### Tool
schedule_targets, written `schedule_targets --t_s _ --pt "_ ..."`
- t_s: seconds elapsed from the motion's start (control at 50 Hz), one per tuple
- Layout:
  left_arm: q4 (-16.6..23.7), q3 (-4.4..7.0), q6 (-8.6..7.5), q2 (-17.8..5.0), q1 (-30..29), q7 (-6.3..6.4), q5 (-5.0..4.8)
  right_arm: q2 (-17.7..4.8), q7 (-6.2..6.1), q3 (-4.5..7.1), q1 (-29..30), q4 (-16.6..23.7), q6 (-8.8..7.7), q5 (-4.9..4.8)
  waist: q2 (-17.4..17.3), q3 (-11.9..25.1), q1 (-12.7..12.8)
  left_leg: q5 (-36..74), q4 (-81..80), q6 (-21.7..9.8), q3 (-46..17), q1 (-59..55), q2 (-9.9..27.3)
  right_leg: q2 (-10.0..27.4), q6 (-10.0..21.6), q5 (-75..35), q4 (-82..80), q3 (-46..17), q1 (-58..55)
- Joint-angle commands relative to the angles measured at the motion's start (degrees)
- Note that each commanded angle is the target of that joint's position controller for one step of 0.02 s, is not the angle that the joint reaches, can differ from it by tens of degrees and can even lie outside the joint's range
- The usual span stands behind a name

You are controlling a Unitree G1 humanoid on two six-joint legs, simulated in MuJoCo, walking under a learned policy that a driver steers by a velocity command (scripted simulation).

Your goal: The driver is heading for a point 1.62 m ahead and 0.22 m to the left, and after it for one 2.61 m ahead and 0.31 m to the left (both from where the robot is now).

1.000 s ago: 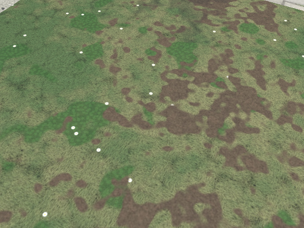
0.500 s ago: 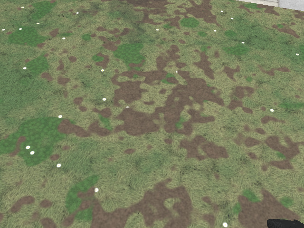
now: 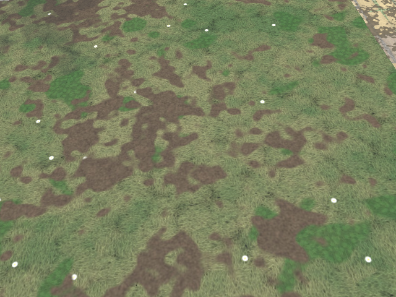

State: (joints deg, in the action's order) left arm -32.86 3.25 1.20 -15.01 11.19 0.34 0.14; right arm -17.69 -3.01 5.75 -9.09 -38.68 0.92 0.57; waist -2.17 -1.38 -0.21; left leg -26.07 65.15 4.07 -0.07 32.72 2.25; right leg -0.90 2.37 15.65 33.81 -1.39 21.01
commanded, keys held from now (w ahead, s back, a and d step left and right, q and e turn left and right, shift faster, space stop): e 0.12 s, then no key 0.70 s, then w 0.18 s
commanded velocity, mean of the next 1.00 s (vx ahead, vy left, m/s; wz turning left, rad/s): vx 0.03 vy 0.00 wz -0.21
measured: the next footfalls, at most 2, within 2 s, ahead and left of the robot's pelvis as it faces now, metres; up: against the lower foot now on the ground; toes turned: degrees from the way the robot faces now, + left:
left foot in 0.32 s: +0.07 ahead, +0.13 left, +0.00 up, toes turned -10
right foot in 0.58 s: +0.01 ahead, -0.13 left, +0.00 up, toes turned -9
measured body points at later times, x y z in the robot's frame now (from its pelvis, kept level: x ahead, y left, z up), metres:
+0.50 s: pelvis +0.00 +0.02 +0.00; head +0.02 +0.03 +0.45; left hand +0.22 +0.24 -0.09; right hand +0.13 -0.26 -0.08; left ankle +0.03 +0.14 -0.73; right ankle -0.03 -0.11 -0.70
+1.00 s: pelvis +0.02 +0.00 +0.01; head +0.02 +0.00 +0.46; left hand +0.17 +0.22 -0.10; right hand +0.09 -0.28 -0.10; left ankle +0.01 +0.13 -0.69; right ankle -0.03 -0.12 -0.73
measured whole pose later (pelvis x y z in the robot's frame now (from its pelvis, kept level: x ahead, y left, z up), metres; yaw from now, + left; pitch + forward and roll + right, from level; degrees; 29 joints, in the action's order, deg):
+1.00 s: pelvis +0.02 +0.00 +0.01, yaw -10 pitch +2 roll +1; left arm -37.5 2.0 -5.5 -10.8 18.1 1.1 0.6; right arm -14.4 0.1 4.1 -15.2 -41.1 -4.0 1.4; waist 1.0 2.1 0.9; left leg -27.9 50.4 -2.8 0.5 22.6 -0.2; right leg 1.6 1.8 17.8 28.5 -1.7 13.0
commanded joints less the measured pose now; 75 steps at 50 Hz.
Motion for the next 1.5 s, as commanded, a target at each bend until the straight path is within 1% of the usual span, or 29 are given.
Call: schedule_targets --t_s 0.02,0.24,0.3,0.32,0.34,0.36,0.4,0.5,0.58,0.6,0.62,0.66,0.84,0.86,0.88,0.9,0.94,0.98,1.0,1.04,1.08,1.1,1.12,1.14,1.16,1.2,1.26,1.38,1.5 --pt "5.76 2.47 -0.82 -8.98 -4.87 1.08 -0.06 -4.28 -0.23 1.25 2.56 4.95 -1.01 0.43 10.37 7.13 -0.99 6.44 5.43 0.88 -2.35 5.35 -0.78 11.56 9.50 -17.11 -12.47 -15.67 -6.35" --pt "5.14 2.40 0.09 -9.46 -1.63 0.82 0.03 -2.06 1.29 -0.76 4.72 5.42 -2.15 -0.94 12.44 8.30 2.43 3.32 -21.17 -0.13 -2.30 -6.02 -2.72 11.28 10.99 -15.52 -9.03 -22.98 -7.80" --pt "4.77 1.45 0.43 -7.54 -3.44 0.85 -0.75 -0.77 2.39 -1.10 1.11 4.54 -2.96 -0.73 11.32 8.04 -0.79 14.96 -39.51 -2.43 -1.48 -17.10 -2.76 8.55 8.09 -17.76 -6.10 -22.33 -6.05" --pt "4.41 0.96 0.12 -5.74 -1.53 0.93 -0.37 -2.56 2.45 -0.81 0.07 4.69 -3.22 0.29 8.32 8.94 -0.39 22.34 -41.75 -4.26 -5.15 -23.86 1.60 6.57 4.79 -10.58 -4.23 -20.72 -2.21" --pt "4.62 0.20 -0.49 -2.98 1.21 0.80 0.91 -6.70 2.17 -0.16 -0.26 5.58 -3.13 1.69 -4.24 10.54 2.34 35.74 -42.01 -8.91 -15.18 -29.65 12.38 0.30 0.70 5.21 5.30 -13.37 4.05" --pt "5.70 0.72 -1.09 -4.66 -1.19 0.83 0.41 -4.70 2.20 -0.73 2.01 4.47 -2.90 2.03 -15.21 7.23 3.27 35.04 -44.58 -17.31 -22.78 -22.76 17.55 -2.06 -2.66 14.75 7.00 -6.04 6.94" --pt "4.86 1.99 -1.25 -7.97 -4.34 0.86 0.09 -2.23 1.70 -1.34 4.42 5.92 -2.79 1.20 -10.10 5.90 0.74 30.29 -45.09 -17.71 -20.50 -22.88 14.95 -0.16 -5.94 15.38 15.36 -4.13 7.29" --pt "1.94 0.14 -0.31 -1.13 -1.89 0.40 -0.25 -2.01 1.46 -1.75 5.25 5.77 -1.63 0.19 -6.64 5.73 0.77 36.66 -41.55 -14.85 -10.23 -21.02 8.50 1.93 -7.98 12.45 11.38 -0.02 1.46" --pt "1.76 0.28 -0.51 -2.67 -1.25 0.31 0.77 0.04 2.35 -2.59 0.51 4.18 -1.57 -0.43 -4.72 6.65 0.60 26.41 -38.88 -9.99 -8.67 -18.68 5.79 2.92 -5.51 -9.65 -8.75 -1.50 -11.01" --pt "3.11 0.72 -0.54 -5.68 -1.29 0.63 1.24 0.18 2.49 -2.67 -0.34 4.10 -2.13 0.28 0.43 7.02 -0.72 18.66 -36.23 -7.23 -6.44 -15.92 3.46 7.27 -3.60 -19.62 -8.21 -6.03 -13.35" --pt "1.53 1.04 -0.66 -6.47 -2.43 0.32 1.10 2.05 2.38 -3.13 -2.65 3.92 -2.39 0.88 12.37 6.84 -3.78 11.16 -37.51 -4.30 -2.14 -18.53 0.39 7.38 -0.58 -8.66 -7.73 -6.61 -7.27" --pt "2.47 -0.21 -1.17 -1.46 -3.41 -0.39 1.38 -0.62 2.14 -2.38 1.79 4.02 -2.40 0.79 7.84 3.50 -0.83 12.55 -35.86 -2.38 -1.36 -19.57 -0.01 6.05 0.04 0.65 -9.85 -6.42 -3.34" --pt "1.35 -0.30 -2.03 -1.04 0.53 0.44 0.97 1.64 1.72 -2.39 -1.67 1.27 -2.35 0.16 4.24 3.18 -0.02 11.78 -35.58 -2.38 -0.96 -18.84 -0.29 4.03 -0.39 4.65 -9.32 -4.71 -4.53" --pt "2.51 0.32 -4.42 -3.62 -0.28 -2.69 -1.15 1.03 4.40 -2.21 -0.73 3.28 -4.14 -1.39 2.36 -2.03 -0.82 -1.78 -36.88 -3.53 2.23 -13.92 -2.22 3.93 1.66 25.11 -13.26 -6.01 0.92" --pt "1.45 2.54 -5.32 -8.44 2.50 -2.94 0.13 -1.04 4.94 -1.36 -0.68 3.28 -4.62 -0.28 6.42 -3.85 1.01 -7.37 -33.51 -4.55 3.53 -9.44 -3.84 6.92 5.48 32.32 -16.89 -10.18 -0.41" --pt "0.38 3.44 -6.18 -9.30 6.70 -2.08 1.13 -1.95 4.92 -0.58 -0.20 3.59 -4.94 1.47 10.62 -3.37 3.00 -4.42 -27.33 -4.78 4.91 -3.68 -4.54 13.50 10.28 35.17 -20.95 -18.92 -6.11" --pt "-0.64 1.68 -8.35 -4.66 10.20 1.04 1.39 -0.87 3.39 -0.64 3.08 4.51 -6.42 3.32 14.95 -2.32 5.57 -5.04 -10.12 -7.37 -3.17 3.11 -0.65 23.97 15.71 29.38 -26.37 -33.24 -10.17" --pt "-0.93 -0.48 -9.58 -0.55 3.06 2.35 1.15 1.79 2.45 -1.58 1.48 5.05 -7.35 3.36 10.46 0.82 0.63 -3.11 -7.90 -8.28 -3.36 1.42 0.44 20.50 12.12 21.09 -26.05 -24.82 -9.96" --pt "-1.26 2.21 -6.39 -7.82 3.55 1.35 -1.80 0.88 2.80 -1.08 1.22 3.74 -6.68 -4.86 12.45 -0.25 1.20 -2.57 -19.27 -8.00 -1.20 4.53 2.05 13.63 8.02 10.42 -20.61 -15.88 -17.88" --pt "-1.26 2.52 -3.42 -7.72 4.78 0.34 -1.88 1.05 3.78 -1.62 1.89 2.49 -6.88 -2.72 9.00 1.73 2.40 3.46 -29.70 -5.43 3.69 -7.39 -2.29 10.39 7.25 2.66 -17.60 -9.80 -13.04" --pt "-1.12 2.36 -2.16 -6.70 4.13 -0.26 -2.13 0.84 4.76 -1.25 -7.64 -1.01 -6.32 -2.19 10.29 4.05 -1.82 15.71 -37.75 -4.47 5.47 -23.32 -4.64 9.99 6.99 5.64 -13.63 -8.75 -4.97" --pt "-1.15 1.60 -2.43 -3.94 3.51 -0.41 -1.72 -0.44 4.54 -0.73 -12.95 -2.37 -5.84 -2.18 8.23 4.61 -4.01 15.19 -37.67 -5.06 2.67 -31.41 -3.10 8.53 5.03 6.89 -8.79 -7.24 1.16" --pt "0.28 0.06 -3.08 1.08 1.45 -0.77 -0.51 -5.02 3.80 0.35 -19.87 -2.86 -5.72 -1.64 -3.19 6.05 -6.43 9.51 -43.63 -8.52 -12.93 -38.75 8.39 3.03 0.41 10.47 9.97 -1.01 10.35" --pt "3.15 -0.22 -4.42 1.81 1.28 -0.47 -0.79 -13.20 3.80 1.89 -22.38 -1.78 -5.66 -0.94 -15.63 5.69 -5.95 0.28 -50.61 -18.71 -35.76 -41.63 20.23 -1.67 -2.67 19.12 26.09 0.76 25.28" --pt "3.72 0.75 -5.34 -2.35 -0.55 -0.26 -2.65 -10.87 3.70 1.49 -20.35 -1.24 -5.98 -0.51 -11.85 2.49 -6.33 -15.51 -54.59 -23.53 -42.74 -38.54 21.60 1.73 -2.51 18.32 36.00 -3.06 32.28" --pt "2.25 1.54 -6.08 -4.95 -2.06 -0.41 -2.27 -5.47 3.31 -0.53 -14.42 -0.30 -6.21 -0.40 -4.77 -3.19 -3.97 -12.70 -54.38 -19.65 -31.71 -33.81 16.82 5.68 -1.40 5.92 39.07 -2.68 35.53" --pt "0.55 1.47 -6.37 -3.79 -0.72 -1.07 -0.69 -2.92 2.91 -1.87 -11.22 -0.51 -5.98 -0.02 -3.52 -3.02 -1.20 5.45 -56.32 -16.60 -18.51 -27.74 11.01 7.38 -2.78 -4.71 33.73 -1.38 28.75" --pt "1.38 -0.53 -6.65 -0.41 -10.56 -1.98 -0.90 -4.68 2.05 -1.84 -14.74 -3.86 -5.59 -0.99 -2.38 -3.55 -4.14 24.82 -57.38 -15.09 -5.95 -26.42 7.61 5.09 -4.26 -16.95 9.70 2.71 20.23" --pt "3.08 0.08 -7.15 -3.15 -15.38 -3.86 -1.77 -7.53 2.02 -0.89 -16.60 -6.25 -4.63 -2.16 -2.78 -4.19 -3.66 34.41 -53.58 -13.93 -6.23 -35.16 12.27 2.96 -0.33 -15.15 -2.78 2.42 15.02"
